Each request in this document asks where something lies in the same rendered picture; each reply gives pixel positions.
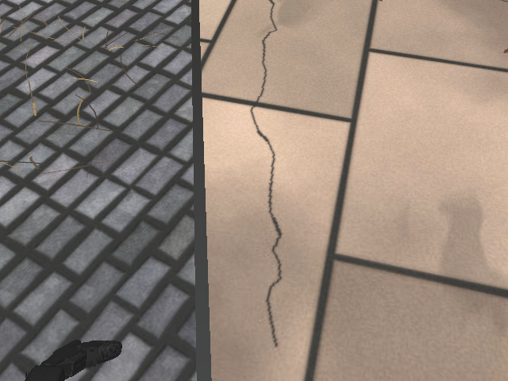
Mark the robot left hand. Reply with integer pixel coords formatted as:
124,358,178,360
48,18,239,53
25,340,122,381

